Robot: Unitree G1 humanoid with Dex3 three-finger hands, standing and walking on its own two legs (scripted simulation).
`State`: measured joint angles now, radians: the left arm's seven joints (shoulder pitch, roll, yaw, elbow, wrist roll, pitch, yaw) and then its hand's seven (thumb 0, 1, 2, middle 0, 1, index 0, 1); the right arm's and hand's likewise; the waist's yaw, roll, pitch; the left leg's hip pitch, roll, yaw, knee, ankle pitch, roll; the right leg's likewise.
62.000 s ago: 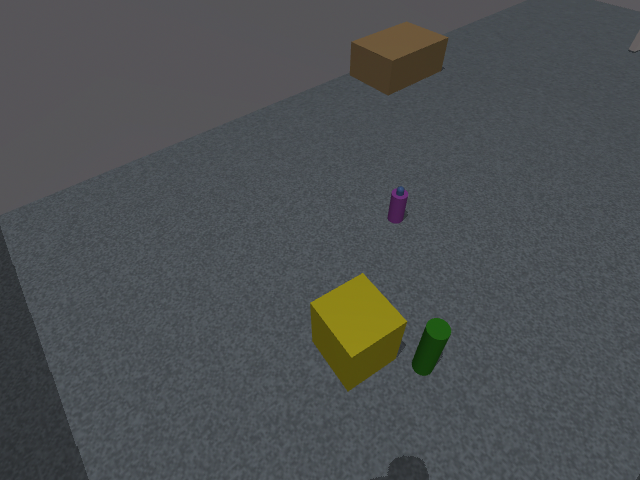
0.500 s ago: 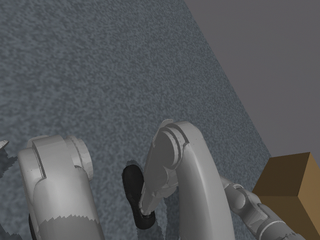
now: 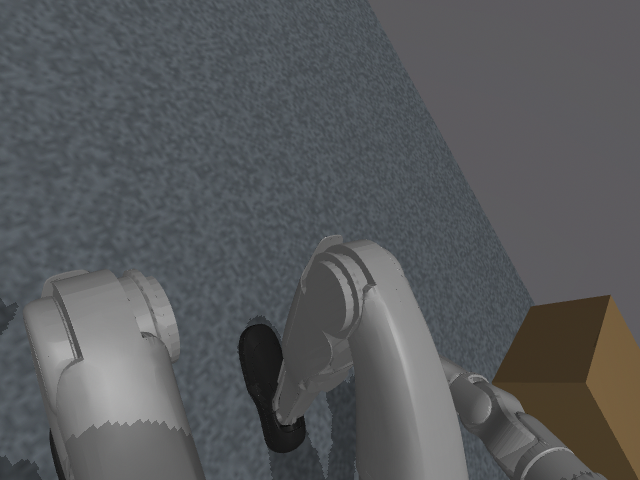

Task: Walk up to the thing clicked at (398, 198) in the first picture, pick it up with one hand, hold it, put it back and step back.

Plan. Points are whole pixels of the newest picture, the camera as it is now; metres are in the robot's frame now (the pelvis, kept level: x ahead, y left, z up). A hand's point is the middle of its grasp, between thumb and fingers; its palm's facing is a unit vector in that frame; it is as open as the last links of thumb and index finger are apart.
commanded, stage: settle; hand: left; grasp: from the side
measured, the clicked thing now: out of the picture +0.36 +0.30 -0.18
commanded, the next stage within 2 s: lift in 1.84 s
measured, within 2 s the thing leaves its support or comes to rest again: leaves its support in 0.16 s
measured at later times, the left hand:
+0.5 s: hand out of the picture +0.34 +0.32 -0.09, palm faces +0.42 -0.91 -0.03, open 9.9 cm
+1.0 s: hand out of the picture +0.34 +0.31 +0.00, palm faces +0.39 -0.92 -0.07, open 9.9 cm
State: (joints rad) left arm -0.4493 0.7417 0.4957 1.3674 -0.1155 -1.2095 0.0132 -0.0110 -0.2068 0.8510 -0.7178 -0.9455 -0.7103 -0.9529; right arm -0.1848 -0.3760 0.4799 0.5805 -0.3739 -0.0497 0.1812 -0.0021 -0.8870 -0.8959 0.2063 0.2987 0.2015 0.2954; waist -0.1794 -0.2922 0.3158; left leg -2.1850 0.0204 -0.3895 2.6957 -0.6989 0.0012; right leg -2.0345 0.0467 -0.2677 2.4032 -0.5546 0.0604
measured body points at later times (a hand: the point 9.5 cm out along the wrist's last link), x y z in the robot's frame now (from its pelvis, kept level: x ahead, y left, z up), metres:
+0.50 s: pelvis +0.01 -0.01 +0.02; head +0.17 +0.17 +0.39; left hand +0.31 +0.36 -0.09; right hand +0.24 -0.23 -0.03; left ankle +0.09 +0.12 -0.24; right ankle +0.16 -0.12 -0.24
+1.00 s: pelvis +0.03 -0.02 +0.06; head +0.21 +0.09 +0.45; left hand +0.31 +0.36 +0.01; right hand +0.26 -0.23 -0.06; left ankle +0.09 +0.12 -0.24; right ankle +0.16 -0.12 -0.24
